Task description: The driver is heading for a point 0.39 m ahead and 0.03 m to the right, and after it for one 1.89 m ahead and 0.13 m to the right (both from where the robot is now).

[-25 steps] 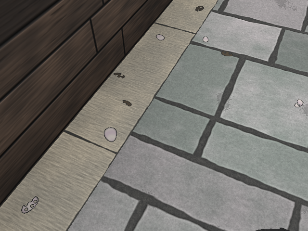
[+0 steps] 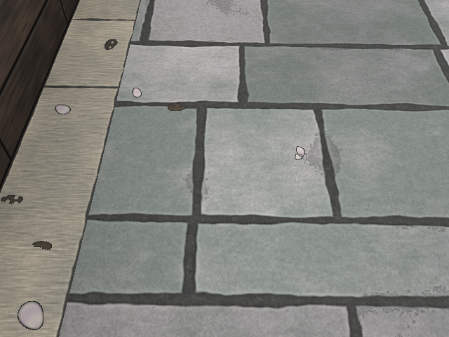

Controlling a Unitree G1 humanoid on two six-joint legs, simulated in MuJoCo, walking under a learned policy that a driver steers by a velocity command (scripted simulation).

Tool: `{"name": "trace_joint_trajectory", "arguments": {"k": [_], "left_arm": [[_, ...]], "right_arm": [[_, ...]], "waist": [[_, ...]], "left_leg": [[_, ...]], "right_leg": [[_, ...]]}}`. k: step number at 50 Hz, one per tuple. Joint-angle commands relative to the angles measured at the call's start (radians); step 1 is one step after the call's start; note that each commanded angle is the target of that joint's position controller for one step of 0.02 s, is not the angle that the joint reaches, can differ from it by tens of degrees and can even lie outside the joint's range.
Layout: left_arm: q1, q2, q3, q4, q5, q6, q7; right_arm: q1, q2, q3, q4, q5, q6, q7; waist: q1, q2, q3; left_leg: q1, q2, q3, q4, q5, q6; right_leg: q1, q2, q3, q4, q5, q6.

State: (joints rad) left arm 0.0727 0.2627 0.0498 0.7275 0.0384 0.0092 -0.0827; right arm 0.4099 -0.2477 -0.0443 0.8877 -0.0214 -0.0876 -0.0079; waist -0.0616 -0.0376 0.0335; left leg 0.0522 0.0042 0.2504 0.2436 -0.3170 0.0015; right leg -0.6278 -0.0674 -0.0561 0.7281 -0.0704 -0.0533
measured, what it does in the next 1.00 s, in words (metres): walks ahead: right foot, then left foot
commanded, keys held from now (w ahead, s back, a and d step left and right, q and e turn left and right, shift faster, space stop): w+e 0.26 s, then e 0.16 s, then no key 0.08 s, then q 0.50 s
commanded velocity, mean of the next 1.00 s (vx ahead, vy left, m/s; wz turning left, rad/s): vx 0.24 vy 0.00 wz -0.20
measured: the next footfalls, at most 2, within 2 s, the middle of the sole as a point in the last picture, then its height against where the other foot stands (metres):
right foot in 0.10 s outside the picture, level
left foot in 0.60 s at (226, 335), level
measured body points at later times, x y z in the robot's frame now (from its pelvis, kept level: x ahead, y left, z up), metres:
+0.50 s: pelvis +0.25 -0.05 +0.00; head +0.28 -0.07 +0.45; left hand +0.35 +0.22 -0.12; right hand +0.35 -0.33 -0.11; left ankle +0.42 +0.05 -0.69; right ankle +0.17 -0.09 -0.74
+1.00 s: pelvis +0.33 -0.05 +0.00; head +0.36 -0.05 +0.45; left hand +0.49 +0.19 -0.13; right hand +0.36 -0.34 -0.12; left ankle +0.43 +0.00 -0.74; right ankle +0.30 -0.18 -0.71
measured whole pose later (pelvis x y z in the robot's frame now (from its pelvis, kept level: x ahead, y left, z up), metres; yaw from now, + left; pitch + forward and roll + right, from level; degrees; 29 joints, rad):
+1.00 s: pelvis +0.33 -0.05 +0.00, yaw -9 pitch +0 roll -1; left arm 0.18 0.27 0.03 0.80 0.01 0.05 0.04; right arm 0.24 -0.27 -0.07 0.81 -0.02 0.05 0.01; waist -0.04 0.00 0.06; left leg -0.35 -0.12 -0.14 0.40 -0.04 0.07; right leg -0.35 0.05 0.07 0.75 -0.43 0.01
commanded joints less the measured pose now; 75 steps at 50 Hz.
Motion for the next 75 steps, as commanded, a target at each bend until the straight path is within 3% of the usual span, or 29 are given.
{"name": "trace_joint_trajectory", "arguments": {"k": [1, 3, 5, 6, 7, 9, 11, 13, 15, 25, 29, 30, 31, 32, 33, 34, 36, 38, 46, 51, 53, 54, 55, 56, 57, 59, 66, 73, 75], "left_arm": [[-0.086, 0.05, 0.005, -0.094, 0.006, -0.012, -0.001], [-0.002, 0.071, 0.017, -0.078, 0.01, -0.015, 0.012], [0.301, 0.139, 0.055, 0.016, 0.022, -0.032, 0.039], [0.327, 0.267, 0.087, 0.011, 0.018, -0.031, 0.056], [0.343, 0.301, 0.094, -0.018, -0.017, -0.022, 0.061], [0.276, 0.221, 0.075, 0.014, -0.029, -0.019, 0.075], [0.192, 0.153, 0.054, 0.007, -0.037, -0.031, 0.081], [0.186, 0.136, 0.046, 0.002, -0.04, -0.049, 0.075], [0.212, 0.159, 0.052, 0.011, -0.038, -0.06, 0.073], [0.344, 0.154, 0.048, 0.04, -0.029, -0.027, 0.097], [0.287, 0.136, 0.032, 0.047, -0.029, -0.036, 0.109], [0.274, 0.131, 0.026, 0.048, -0.037, -0.044, 0.108], [0.334, 0.089, 0.013, 0.025, -0.035, -0.053, 0.107], [0.483, 0.069, 0.014, 0.066, -0.048, -0.032, 0.107], [0.452, 0.117, 0.015, 0.09, -0.009, -0.011, 0.109], [0.355, 0.127, 0.019, 0.078, 0.006, -0.001, 0.106], [0.273, 0.124, 0.018, 0.057, -0.002, 0.016, 0.101], [0.27, 0.105, 0.01, 0.06, -0.01, 0.028, 0.098], [0.155, 0.087, 0.001, 0.029, -0.022, 0.038, 0.119], [0.218, 0.085, -0.003, 0.041, -0.037, 0.016, 0.131], [0.296, 0.098, 0.002, 0.058, -0.031, 0.002, 0.143], [0.293, 0.175, 0.019, 0.046, -0.019, -0.004, 0.154], [0.181, 0.268, 0.04, 0.004, -0.01, -0.002, 0.156], [0.111, 0.227, 0.032, -0.009, 0.003, 0.0, 0.148], [0.073, 0.155, 0.011, -0.023, -0.001, -0.005, 0.146], [0.031, 0.117, 0.0, -0.036, -0.012, -0.013, 0.141], [0.222, 0.166, 0.025, 0.003, -0.012, -0.008, 0.129], [0.176, 0.205, 0.047, 0.006, -0.011, -0.002, 0.1], [0.167, 0.201, 0.048, 0.015, -0.024, 0.003, 0.1]], "right_arm": [[-0.001, -0.165, -0.037, -0.039, 0.0, 0.001, -0.009], [0.005, -0.2, -0.045, -0.028, -0.001, 0.018, -0.013], [-0.006, -0.2, -0.041, -0.047, -0.001, 0.032, -0.012], [0.024, -0.081, -0.014, -0.118, 0.007, 0.027, 0.003], [-0.056, -0.134, -0.026, -0.161, -0.003, 0.017, 0.011], [-0.151, -0.124, -0.016, -0.18, 0.007, 0.0, 0.014], [-0.106, -0.12, -0.016, -0.158, -0.018, 0.017, 0.012], [-0.081, -0.111, -0.016, -0.152, -0.032, 0.05, 0.019], [-0.107, -0.096, -0.014, -0.163, -0.024, 0.066, 0.019], [-0.334, -0.095, 0.005, -0.23, -0.002, 0.06, 0.009], [-0.173, -0.109, -0.001, -0.159, -0.009, 0.035, 0.001], [-0.104, -0.112, 0.0, -0.136, -0.013, 0.021, -0.004], [-0.043, -0.17, -0.004, -0.136, -0.013, 0.01, -0.009], [-0.068, -0.18, -0.008, -0.128, 0.01, 0.027, -0.005], [-0.107, -0.133, 0.003, -0.14, 0.034, 0.04, 0.008], [-0.164, -0.12, 0.003, -0.151, 0.035, 0.049, 0.013], [-0.2, -0.144, -0.009, -0.152, 0.024, 0.071, 0.008], [-0.198, -0.155, -0.02, -0.145, 0.017, 0.083, 0.007], [-0.17, -0.173, -0.058, -0.138, 0.004, 0.122, 0.012], [-0.214, -0.177, -0.073, -0.146, 0.003, 0.142, 0.02], [-0.25, -0.167, -0.073, -0.155, 0.017, 0.147, 0.018], [-0.226, -0.127, -0.063, -0.165, 0.029, 0.145, 0.016], [-0.224, -0.099, -0.063, -0.18, 0.037, 0.137, 0.012], [-0.219, -0.179, -0.079, -0.157, -0.008, 0.131, 0.007], [-0.19, -0.177, -0.084, -0.14, -0.008, 0.132, 0.014], [-0.127, -0.155, -0.079, -0.113, -0.013, 0.145, 0.024], [-0.264, -0.12, -0.048, -0.173, 0.008, 0.165, 0.054], [-0.264, -0.115, -0.037, -0.208, 0.027, 0.161, 0.053], [-0.213, -0.112, -0.034, -0.196, 0.011, 0.145, 0.041]], "waist": [[0.02, 0.123, 0.049], [0.063, 0.141, -0.018], [0.196, 0.06, -0.199], [0.155, -0.169, -0.293], [0.18, -0.127, -0.367], [0.135, 0.009, -0.115], [0.05, 0.026, -0.049], [0.026, 0.013, -0.074], [0.023, 0.022, -0.052], [0.124, -0.043, -0.058], [0.047, -0.037, -0.074], [0.006, 0.001, -0.103], [0.026, 0.154, -0.21], [0.09, 0.295, -0.305], [0.098, 0.178, -0.239], [0.089, 0.128, -0.135], [0.094, 0.13, -0.063], [0.099, 0.15, -0.082], [0.051, 0.178, -0.082], [0.071, 0.196, -0.078], [0.117, 0.179, -0.06], [0.097, 0.038, -0.051], [0.072, -0.214, -0.02], [0.05, -0.076, 0.02], [0.013, -0.03, 0.008], [-0.016, -0.056, -0.01], [0.113, -0.112, -0.047], [0.097, -0.159, -0.074], [0.046, -0.096, -0.084]], "left_leg": [[-0.003, 0.275, -0.049, 0.006, 0.647, 0.107], [0.037, 0.276, -0.013, 0.207, 0.962, 0.096], [-0.16, 0.241, 0.015, 0.666, 0.781, 0.056], [-0.57, 0.114, 0.007, 1.011, 0.032, -0.002], [-0.75, -0.009, -0.203, 1.18, -0.239, -0.024], [-0.813, 0.09, -0.268, 1.093, -0.04, -0.007], [-0.676, 0.128, -0.276, 0.958, -0.009, -0.019], [-0.611, 0.124, -0.267, 0.916, -0.005, -0.038], [-0.622, 0.11, -0.253, 0.857, 0.033, -0.056], [-0.63, 0.014, -0.25, 0.485, 0.214, -0.027], [-0.354, -0.021, -0.236, 0.247, 0.268, 0.05], [-0.22, 0.017, -0.268, 0.15, 0.461, 0.075], [-0.03, 0.236, -0.503, 0.215, 0.964, 0.144], [0.033, 0.403, -0.734, 0.205, 1.211, 0.324], [-0.055, 0.368, -0.774, 0.151, 0.99, 0.33], [-0.132, 0.309, -0.711, 0.123, 0.791, 0.3], [-0.225, 0.217, -0.618, 0.061, 0.573, 0.238], [-0.261, 0.159, -0.573, 0.043, 0.47, 0.208], [-0.312, 0.126, -0.677, -0.033, -0.035, 0.202], [-0.388, 0.097, -0.734, -0.042, -0.066, 0.15], [-0.474, 0.039, -0.71, -0.008, -0.132, 0.076], [-0.546, -0.043, -0.622, 0.137, -0.206, 0.017], [-0.657, -0.215, -0.373, 0.451, -0.201, -0.011], [-0.615, -0.12, -0.367, 0.659, -0.18, -0.019], [-0.545, -0.114, -0.368, 0.766, -0.133, -0.014], [-0.562, -0.102, -0.34, 0.907, -0.064, -0.021], [-0.627, -0.043, -0.266, 0.706, -0.135, -0.067], [-0.375, -0.048, -0.168, 0.401, -0.126, -0.004], [-0.213, -0.055, -0.188, 0.137, 0.09, 0.026]], "right_leg": [[0.052, 0.04, -0.065, -0.084, -0.079, -0.049], [0.181, 0.116, -0.101, -0.113, -0.191, -0.095], [0.593, 0.127, -0.011, -0.218, -0.196, -0.162], [0.896, -0.182, 0.464, -0.268, -0.306, -0.268], [0.962, -0.29, 0.845, -0.42, -0.204, -0.345], [0.744, -0.219, 0.534, -0.43, 0.025, -0.285], [0.546, -0.111, 0.383, -0.456, 0.183, -0.224], [0.483, -0.072, 0.336, -0.473, 0.258, -0.226], [0.449, -0.056, 0.303, -0.469, 0.426, -0.224], [0.6, -0.033, 0.311, -0.319, 0.671, -0.128], [0.585, -0.029, 0.306, -0.184, 0.695, -0.068], [0.554, 0.015, 0.276, -0.076, 0.597, -0.044], [0.456, 0.097, 0.218, 0.133, 0.15, -0.011], [0.351, 0.22, 0.149, 0.307, -0.517, 0.023], [0.305, 0.176, 0.161, 0.345, -0.551, 0.024], [0.255, 0.158, 0.147, 0.373, -0.514, 0.032], [0.225, 0.125, 0.126, 0.341, -0.444, 0.049], [0.256, 0.126, 0.104, 0.308, -0.397, 0.066], [0.246, 0.124, 0.101, 0.107, -0.369, 0.077], [0.404, 0.162, 0.092, -0.121, -0.34, 0.032], [0.544, 0.151, 0.099, -0.366, -0.257, -0.004], [0.578, -0.016, 0.278, -0.52, -0.388, -0.042], [0.493, -0.275, 0.591, -0.626, -0.5, -0.141], [0.35, -0.309, 0.529, -0.592, -0.362, -0.185], [0.303, -0.247, 0.434, -0.548, -0.21, -0.174], [0.365, -0.147, 0.259, -0.49, -0.021, -0.129], [0.666, -0.191, 0.161, -0.374, 0.346, -0.163], [0.57, -0.217, 0.074, -0.283, 0.374, -0.127], [0.468, -0.19, 0.017, -0.172, 0.231, -0.053]]}}
Velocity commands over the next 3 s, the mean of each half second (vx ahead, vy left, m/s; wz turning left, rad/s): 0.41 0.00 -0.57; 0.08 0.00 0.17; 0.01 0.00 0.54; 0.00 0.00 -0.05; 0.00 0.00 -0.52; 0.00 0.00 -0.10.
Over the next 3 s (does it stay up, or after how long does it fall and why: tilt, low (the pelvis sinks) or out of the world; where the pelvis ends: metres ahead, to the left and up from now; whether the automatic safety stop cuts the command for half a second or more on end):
stays up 0.30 -0.03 0.00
